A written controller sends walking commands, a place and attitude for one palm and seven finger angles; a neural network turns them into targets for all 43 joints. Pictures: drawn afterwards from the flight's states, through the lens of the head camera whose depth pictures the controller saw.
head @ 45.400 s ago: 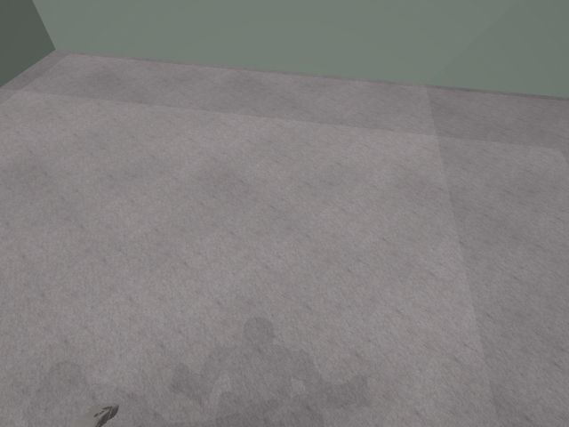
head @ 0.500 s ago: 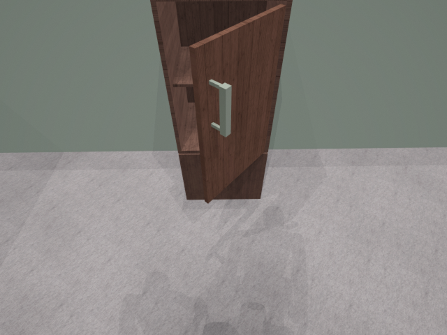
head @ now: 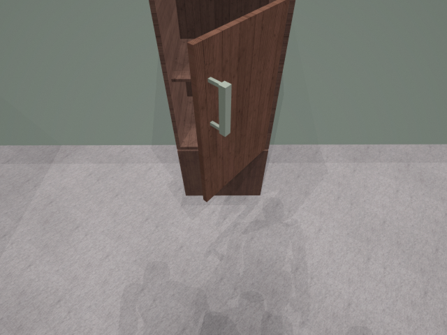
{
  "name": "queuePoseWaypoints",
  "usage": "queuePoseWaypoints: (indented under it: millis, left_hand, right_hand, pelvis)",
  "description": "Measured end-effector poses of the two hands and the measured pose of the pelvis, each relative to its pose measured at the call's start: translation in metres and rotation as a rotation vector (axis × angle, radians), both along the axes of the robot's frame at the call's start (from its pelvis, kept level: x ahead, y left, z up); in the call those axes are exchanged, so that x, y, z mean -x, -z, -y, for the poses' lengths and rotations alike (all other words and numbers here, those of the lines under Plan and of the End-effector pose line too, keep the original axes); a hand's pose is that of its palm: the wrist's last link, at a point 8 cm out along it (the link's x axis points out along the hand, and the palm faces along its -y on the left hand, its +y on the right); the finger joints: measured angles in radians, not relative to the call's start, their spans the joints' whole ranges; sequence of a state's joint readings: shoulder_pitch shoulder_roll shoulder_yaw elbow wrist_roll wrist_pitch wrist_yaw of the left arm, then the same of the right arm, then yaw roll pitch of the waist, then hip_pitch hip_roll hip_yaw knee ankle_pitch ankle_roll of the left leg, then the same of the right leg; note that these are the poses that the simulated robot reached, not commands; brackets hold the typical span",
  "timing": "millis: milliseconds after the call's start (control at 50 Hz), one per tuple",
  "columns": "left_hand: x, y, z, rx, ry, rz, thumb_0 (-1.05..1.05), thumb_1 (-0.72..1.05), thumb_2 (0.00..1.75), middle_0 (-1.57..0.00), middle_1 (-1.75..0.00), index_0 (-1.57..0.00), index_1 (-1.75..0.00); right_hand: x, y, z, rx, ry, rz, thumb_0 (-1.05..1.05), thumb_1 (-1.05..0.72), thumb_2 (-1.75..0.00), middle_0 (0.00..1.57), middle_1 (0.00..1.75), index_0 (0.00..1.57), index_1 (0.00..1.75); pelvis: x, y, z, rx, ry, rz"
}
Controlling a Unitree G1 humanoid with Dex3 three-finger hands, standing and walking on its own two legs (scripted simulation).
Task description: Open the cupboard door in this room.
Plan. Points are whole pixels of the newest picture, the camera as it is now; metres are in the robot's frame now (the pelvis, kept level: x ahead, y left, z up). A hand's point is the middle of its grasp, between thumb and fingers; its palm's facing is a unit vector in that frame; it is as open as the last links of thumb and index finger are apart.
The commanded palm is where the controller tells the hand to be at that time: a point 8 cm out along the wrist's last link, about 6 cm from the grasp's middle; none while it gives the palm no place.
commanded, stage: look to check the result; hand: left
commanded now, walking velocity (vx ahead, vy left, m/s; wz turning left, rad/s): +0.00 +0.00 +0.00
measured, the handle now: (218, 107) +0.63 +0.05 +0.05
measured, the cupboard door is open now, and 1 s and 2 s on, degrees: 48 48 48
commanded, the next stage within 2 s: walk to a spot facing it in 0.32 s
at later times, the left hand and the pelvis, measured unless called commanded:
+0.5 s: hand out of the picture +0.02 +0.16 -0.17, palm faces +0.04 -0.98 -0.19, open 7.4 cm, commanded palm none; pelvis +0.02 -0.01 +0.00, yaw +0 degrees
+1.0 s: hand out of the picture +0.11 +0.16 -0.17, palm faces -0.16 -0.93 -0.32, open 7.4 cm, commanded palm none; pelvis +0.01 -0.04 -0.02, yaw -13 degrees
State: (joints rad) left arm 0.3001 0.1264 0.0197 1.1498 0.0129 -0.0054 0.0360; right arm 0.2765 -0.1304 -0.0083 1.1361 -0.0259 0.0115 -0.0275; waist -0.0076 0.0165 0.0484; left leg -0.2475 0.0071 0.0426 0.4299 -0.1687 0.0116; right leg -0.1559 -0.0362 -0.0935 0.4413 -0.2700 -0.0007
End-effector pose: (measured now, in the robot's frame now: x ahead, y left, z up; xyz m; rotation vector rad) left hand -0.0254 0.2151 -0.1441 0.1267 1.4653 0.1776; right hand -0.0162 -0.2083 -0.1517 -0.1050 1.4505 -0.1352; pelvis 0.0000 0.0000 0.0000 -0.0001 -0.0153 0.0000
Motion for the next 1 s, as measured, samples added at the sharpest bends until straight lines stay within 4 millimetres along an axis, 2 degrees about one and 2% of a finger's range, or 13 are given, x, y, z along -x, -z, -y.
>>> queuePoseWaypoints:
  millis: [440, 680, 760, 840, 940, 1000]
  left_hand:
    - [-0.036, -0.001, 0.005, 0.0, 0.013, 0.046, 0.0, 0.91, 0.9, -0.2, -0.3, -0.2, -0.3]
    - [-0.05, 0.003, -0.005, -0.013, 0.053, 0.013, 0.0, 0.91, 0.9, -0.2, -0.3, -0.2, -0.3]
    - [-0.066, 0.005, -0.014, -0.027, 0.095, 0.026, 0.0, 0.91, 0.9, -0.2, -0.3, -0.2, -0.3]
    - [-0.09, 0.001, -0.016, -0.058, 0.152, 0.058, 0.01, 0.91, 0.9, -0.2, -0.3, -0.2, -0.3]
    - [-0.124, -0.008, -0.004, -0.106, 0.227, 0.151, 0.01, 0.91, 0.9, -0.2, -0.3, -0.2, -0.3]
    - [-0.134, -0.014, 0.005, -0.125, 0.254, 0.176, 0.0, 0.91, 0.9, -0.2, -0.3, -0.2, -0.3]
  right_hand:
    - [-0.031, -0.003, 0.016, 0.026, -0.018, 0.022, 0.01, -0.92, -0.9, 0.19, 0.3, 0.2, 0.3]
    - [-0.034, -0.001, 0.027, 0.062, 0.062, 0.046, 0.01, -0.91, -0.9, 0.19, 0.3, 0.2, 0.3]
    - [-0.032, 0.0, 0.034, 0.084, 0.101, 0.071, 0.01, -0.91, -0.9, 0.2, 0.3, 0.2, 0.3]
    - [-0.025, 0.005, 0.045, 0.089, 0.13, 0.096, 0.01, -0.91, -0.9, 0.2, 0.3, 0.2, 0.3]
    - [-0.015, 0.02, 0.067, 0.069, 0.169, 0.106, 0.01, -0.9, -0.9, 0.2, 0.3, 0.2, 0.3]
    - [-0.017, 0.021, 0.081, 0.066, 0.198, 0.105, 0.01, -0.91, -0.9, 0.2, 0.3, 0.2, 0.3]
  pelvis:
    - [-0.02, -0.002, 0.006, -0.004, -0.003, 0.0]
    - [-0.02, 0.004, 0.007, 0.0, 0.073, -0.008]
    - [-0.016, 0.007, 0.007, -0.009, 0.113, -0.017]
    - [-0.01, 0.011, 0.013, -0.026, 0.163, -0.022]
    - [-0.007, 0.018, 0.031, -0.04, 0.215, -0.028]
    - [-0.005, 0.017, 0.038, -0.035, 0.236, -0.025]
